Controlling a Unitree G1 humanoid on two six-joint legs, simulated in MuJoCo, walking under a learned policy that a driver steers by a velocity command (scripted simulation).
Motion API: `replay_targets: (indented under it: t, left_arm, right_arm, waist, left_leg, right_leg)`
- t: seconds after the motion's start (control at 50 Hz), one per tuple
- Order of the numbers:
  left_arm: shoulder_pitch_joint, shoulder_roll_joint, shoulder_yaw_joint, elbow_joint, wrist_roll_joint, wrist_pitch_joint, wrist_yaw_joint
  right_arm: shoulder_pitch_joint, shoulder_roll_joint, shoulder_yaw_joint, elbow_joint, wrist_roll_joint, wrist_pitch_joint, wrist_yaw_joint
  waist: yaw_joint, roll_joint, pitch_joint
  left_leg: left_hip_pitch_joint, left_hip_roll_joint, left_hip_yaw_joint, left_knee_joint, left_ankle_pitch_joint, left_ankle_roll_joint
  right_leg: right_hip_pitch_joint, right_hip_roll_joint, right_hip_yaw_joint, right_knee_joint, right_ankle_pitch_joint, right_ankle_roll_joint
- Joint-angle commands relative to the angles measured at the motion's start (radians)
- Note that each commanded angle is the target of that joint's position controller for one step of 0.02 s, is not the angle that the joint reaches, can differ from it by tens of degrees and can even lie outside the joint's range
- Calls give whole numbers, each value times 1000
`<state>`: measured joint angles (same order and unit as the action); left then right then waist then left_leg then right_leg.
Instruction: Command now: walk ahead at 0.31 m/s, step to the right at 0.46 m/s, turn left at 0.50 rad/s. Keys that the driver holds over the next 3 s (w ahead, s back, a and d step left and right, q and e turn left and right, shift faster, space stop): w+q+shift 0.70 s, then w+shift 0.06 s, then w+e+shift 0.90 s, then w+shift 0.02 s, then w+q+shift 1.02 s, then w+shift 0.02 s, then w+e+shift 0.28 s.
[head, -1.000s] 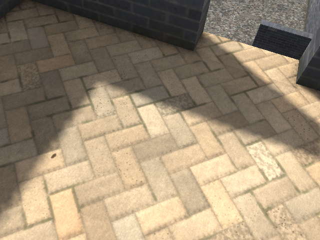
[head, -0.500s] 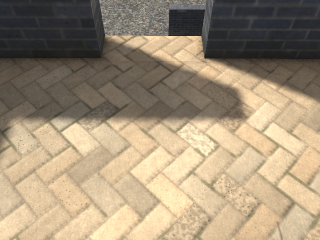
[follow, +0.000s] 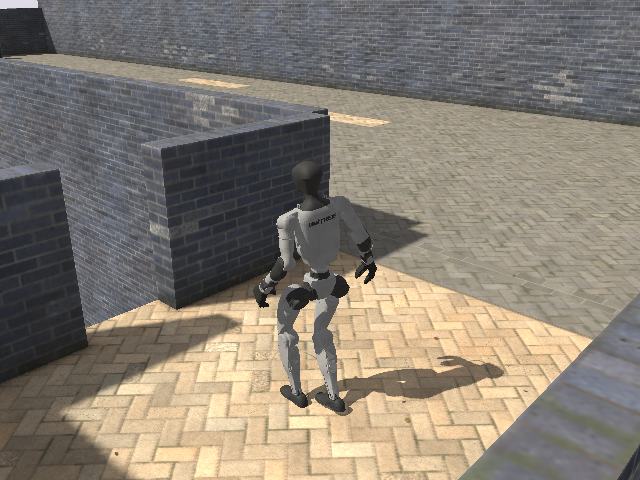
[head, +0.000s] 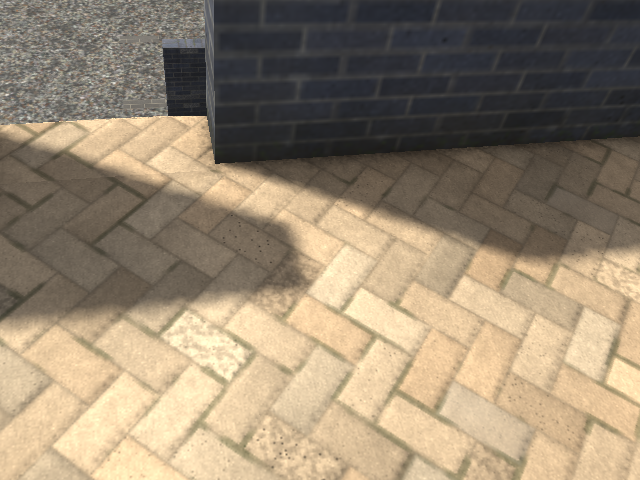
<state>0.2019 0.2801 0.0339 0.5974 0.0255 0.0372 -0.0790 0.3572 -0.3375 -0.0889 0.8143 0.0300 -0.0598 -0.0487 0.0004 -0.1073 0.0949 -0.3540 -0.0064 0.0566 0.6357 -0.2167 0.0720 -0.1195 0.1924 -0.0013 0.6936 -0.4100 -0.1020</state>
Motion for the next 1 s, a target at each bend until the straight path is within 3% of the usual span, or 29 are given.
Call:
replay_targets:
  t: [0.02, 0.04, 0.06, 0.08, 0.12, 0.18, 0.2, 0.24, 0.28, 0.3, 0.32, 0.34, 0.36, 0.38, 0.4, 0.42, 0.44, 0.5, 0.58, 0.62, 0.7, 0.74, 0.8, 0.88, 0.92, 0.94, 0.96, 0.98, 1.0]
  left_arm:
    - [48, 199, 66, -130, -9, -10, 26]
    - [38, 195, 66, -125, 17, -7, 29]
    - [6, 167, 64, -129, 42, -8, 27]
    - [-17, 135, 60, -130, 48, -8, 21]
    - [-46, 47, 41, -153, 27, -10, 0]
    - [-40, 2, 38, -143, -3, -22, -2]
    - [-9, 0, 40, -129, -10, -33, 1]
    - [64, 38, 60, -91, -25, -51, 7]
    - [142, 69, 82, -49, -31, -57, 19]
    - [150, 95, 96, -34, -27, -58, 30]
    - [153, 133, 105, -38, -17, -56, 38]
    - [112, 195, 98, -90, -5, -50, 42]
    - [67, 323, 132, -76, 12, -42, 35]
    - [-9, 236, 116, -87, -2, -41, 45]
    - [-47, 150, 94, -82, -10, -39, 59]
    - [-63, 124, 84, -90, -11, -43, 68]
    - [-73, 122, 80, -75, -17, -49, 75]
    - [25, 133, 84, -27, -10, -68, 107]
    - [-5, 185, 102, -22, -22, -66, 117]
    - [-32, 200, 108, -22, -28, -64, 113]
    - [-41, 224, 120, -4, -30, -56, 115]
    - [-17, 246, 128, 16, -36, -54, 119]
    - [3, 278, 136, 46, -50, -53, 126]
    - [-37, 297, 133, 80, -68, -53, 123]
    - [-74, 274, 118, 98, -83, -55, 115]
    - [-66, 241, 103, 117, -87, -59, 110]
    - [-27, 184, 80, 130, -63, -67, 102]
    - [-49, 85, 41, 96, 3, -73, 91]
    - [-1, 126, 58, 98, -23, -62, 93]
  right_arm:
    - [56, -210, -40, -80, -23, -35, -27]
    - [42, -204, -37, -99, -8, -37, -28]
    - [36, -207, -38, -110, 0, -31, -25]
    - [22, -206, -38, -128, -7, -22, -29]
    - [6, -218, -47, -154, -16, 12, -28]
    - [-33, -244, -63, -191, -16, 65, -25]
    - [-74, -259, -69, -210, -9, 80, -25]
    - [-124, -271, -74, -236, 1, 101, -26]
    - [-166, -242, -62, -254, 7, 103, -21]
    - [-131, -191, -47, -244, 6, 93, -16]
    - [-50, -110, -24, -224, -17, 88, -8]
    - [12, -6, 3, -224, -67, 90, -7]
    - [34, -59, -11, -285, -29, 82, -11]
    - [2, -134, -31, -251, -9, 79, -18]
    - [-48, -172, -44, -229, -7, 88, -18]
    - [-62, -159, -44, -199, -12, 106, -22]
    - [-84, -142, -39, -207, -17, 117, -15]
    - [-215, -87, -10, -269, -8, 119, 11]
    - [-289, -101, -14, -313, 0, 138, 60]
    - [-302, -103, -21, -324, 4, 151, 82]
    - [-340, -67, -18, -341, 12, 163, 117]
    - [-367, -42, -11, -352, 4, 163, 126]
    - [-380, -18, -6, -350, -9, 159, 125]
    - [-362, -11, -4, -311, -23, 152, 100]
    - [-281, -15, -10, -259, -29, 145, 88]
    - [-204, -32, -19, -218, -35, 140, 81]
    - [-145, -103, -37, -197, -45, 135, 70]
    - [-107, -184, -44, -199, -70, 123, 52]
    - [-133, -194, -47, -185, -78, 109, 46]
  waist:
    - [43, 396, -47]
    - [53, 283, -75]
    - [45, 191, -53]
    - [34, 157, -50]
    - [16, 213, -35]
    - [-7, 294, -35]
    - [2, 307, -51]
    - [17, 327, -96]
    - [56, 304, -127]
    - [53, 243, -133]
    - [29, 80, -184]
    - [-27, -134, -185]
    - [-96, -421, -165]
    - [-92, -293, -110]
    - [-82, -125, -82]
    - [-70, -33, -97]
    - [-70, -17, -97]
    - [-3, -23, -134]
    - [21, 23, -170]
    - [23, 33, -157]
    - [40, 33, -133]
    - [49, 39, -134]
    - [48, 24, -140]
    - [27, -59, -151]
    - [-23, -83, -176]
    - [-59, -58, -206]
    - [-64, 18, -262]
    - [-54, 279, -308]
    - [-31, 297, -375]
  left_leg:
    - [250, 422, -1047, -540, -656, 172]
    - [295, 365, -904, -482, -503, 127]
    - [314, 306, -742, -430, -324, 103]
    - [308, 246, -601, -394, -180, 90]
    - [301, 149, -451, -387, -67, 74]
    - [219, 136, -449, -372, -1, 83]
    - [152, 128, -443, -360, 25, 73]
    - [83, 141, -477, -345, 63, 47]
    - [56, 126, -491, -263, 25, 7]
    - [31, 80, -453, -169, -79, -25]
    - [-20, -15, -348, 40, -315, -53]
    - [-163, -153, -265, 321, -579, -74]
    - [-279, -98, -139, 558, -543, -107]
    - [-300, -13, -132, 674, -442, -114]
    - [-315, 6, -120, 689, -341, -121]
    - [-278, 12, -105, 713, -287, -134]
    - [-277, 28, -99, 691, -239, -143]
    - [-308, 57, -92, 542, -199, -145]
    - [-336, 92, -108, 410, -177, -157]
    - [-324, 105, -91, 373, -155, -164]
    - [-303, 125, -51, 303, -128, -166]
    - [-279, 117, -44, 270, -151, -163]
    - [-231, 83, -49, 227, -205, -156]
    - [-112, 39, -46, 77, -229, -125]
    - [84, 8, -3, -154, -75, -81]
    - [267, -17, 24, -322, 117, -47]
    - [482, 51, -47, -293, 399, -22]
    - [690, 302, -277, -168, 1020, 84]
    - [505, 407, -280, -175, 954, 261]
  right_leg:
    - [-451, -93, 226, 576, -50, 130]
    - [-486, -91, 232, 641, -6, 160]
    - [-530, -103, 216, 620, 40, 166]
    - [-522, -118, 188, 577, 80, 162]
    - [-480, -129, 133, 372, 74, 159]
    - [-356, -122, 86, 103, -51, 190]
    - [-263, -123, 85, 8, 6, 191]
    - [-110, -125, 69, -116, 167, 202]
    - [3, -139, 58, -275, 305, 193]
    - [57, -162, 54, -347, 314, 169]
    - [141, -275, 136, -374, 279, 117]
    - [146, -450, 318, -282, 622, 35]
    - [26, -572, 570, -471, 543, -88]
    - [-19, -518, 492, -480, 407, -84]
    - [-30, -459, 321, -431, 399, -46]
    - [-28, -418, 204, -389, 513, -35]
    - [-4, -406, 132, -350, 660, -47]
    - [124, -465, 104, -337, 805, -97]
    - [254, -589, 125, -363, 826, -132]
    - [251, -597, 76, -374, 825, -125]
    - [246, -590, -38, -369, 844, -103]
    - [246, -594, -56, -359, 888, -109]
    - [236, -600, -62, -340, 943, -123]
    - [192, -574, -59, -310, 926, -102]
    - [110, -520, -77, -260, 891, -46]
    - [31, -479, -105, -199, 877, -7]
    - [-107, -410, -131, -112, 647, 59]
    - [-397, -289, -139, 154, -206, 143]
    - [-416, -279, -18, 371, -350, 167]
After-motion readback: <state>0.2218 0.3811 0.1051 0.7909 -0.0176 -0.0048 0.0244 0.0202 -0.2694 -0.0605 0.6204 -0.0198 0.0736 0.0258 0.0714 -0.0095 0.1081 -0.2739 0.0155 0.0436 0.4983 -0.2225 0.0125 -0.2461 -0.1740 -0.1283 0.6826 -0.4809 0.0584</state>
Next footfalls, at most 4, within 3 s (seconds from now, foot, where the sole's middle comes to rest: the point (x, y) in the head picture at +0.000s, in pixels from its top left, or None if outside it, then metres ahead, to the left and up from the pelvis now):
0.32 right None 0.26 -0.26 -0.76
0.96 left None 0.12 0.02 -0.76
1.66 right None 0.28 -0.29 -0.76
2.06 left None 0.42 -0.17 -0.76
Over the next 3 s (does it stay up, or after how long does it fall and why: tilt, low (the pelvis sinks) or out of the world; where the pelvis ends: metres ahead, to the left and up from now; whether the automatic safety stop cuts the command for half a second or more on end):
stays up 0.39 -0.25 0.02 its command is cut before an obstacle from the start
